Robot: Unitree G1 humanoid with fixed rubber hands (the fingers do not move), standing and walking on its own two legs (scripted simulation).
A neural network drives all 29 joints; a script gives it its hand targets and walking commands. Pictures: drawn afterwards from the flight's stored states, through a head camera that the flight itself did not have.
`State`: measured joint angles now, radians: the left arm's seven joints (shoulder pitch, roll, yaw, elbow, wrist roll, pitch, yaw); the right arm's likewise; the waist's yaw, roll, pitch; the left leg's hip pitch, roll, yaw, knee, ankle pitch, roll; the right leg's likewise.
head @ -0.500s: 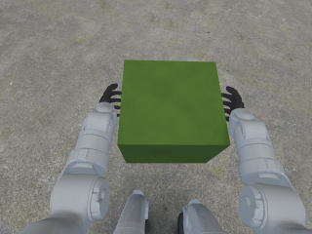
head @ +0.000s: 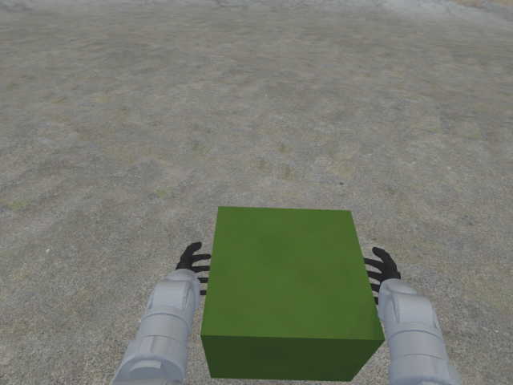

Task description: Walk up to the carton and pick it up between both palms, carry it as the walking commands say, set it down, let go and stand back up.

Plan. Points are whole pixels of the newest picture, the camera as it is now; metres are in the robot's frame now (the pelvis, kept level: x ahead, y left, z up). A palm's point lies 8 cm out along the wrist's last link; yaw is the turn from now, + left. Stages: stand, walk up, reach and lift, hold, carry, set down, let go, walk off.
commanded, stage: reach and lift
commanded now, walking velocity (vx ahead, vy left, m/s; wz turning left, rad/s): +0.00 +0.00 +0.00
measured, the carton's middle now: (282, 291) +0.35 +0.00 -0.04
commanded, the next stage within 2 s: hold in 1.36 s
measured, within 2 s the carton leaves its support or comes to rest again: neither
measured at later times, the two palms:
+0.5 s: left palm (182, 287) +0.29 +0.16 +0.04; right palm (400, 289) +0.29 -0.18 +0.07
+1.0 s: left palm (184, 280) +0.29 +0.16 +0.06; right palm (401, 283) +0.30 -0.18 +0.07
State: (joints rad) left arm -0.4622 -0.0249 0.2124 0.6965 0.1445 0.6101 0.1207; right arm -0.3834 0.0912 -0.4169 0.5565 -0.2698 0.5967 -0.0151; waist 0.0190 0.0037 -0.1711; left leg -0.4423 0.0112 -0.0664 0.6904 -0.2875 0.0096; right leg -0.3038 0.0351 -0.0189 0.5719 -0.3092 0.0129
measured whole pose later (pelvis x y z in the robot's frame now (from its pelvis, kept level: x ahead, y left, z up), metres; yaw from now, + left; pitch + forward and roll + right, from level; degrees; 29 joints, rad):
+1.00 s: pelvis -0.01 -0.01 +0.01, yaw +1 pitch -6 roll -2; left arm -0.46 -0.03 0.20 0.62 0.20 0.72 0.12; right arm -0.43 0.09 -0.40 0.52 -0.27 0.69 -0.01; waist 0.02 -0.01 -0.07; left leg -0.24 0.00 -0.07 0.59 -0.24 0.00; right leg -0.12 0.02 -0.02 0.53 -0.30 0.00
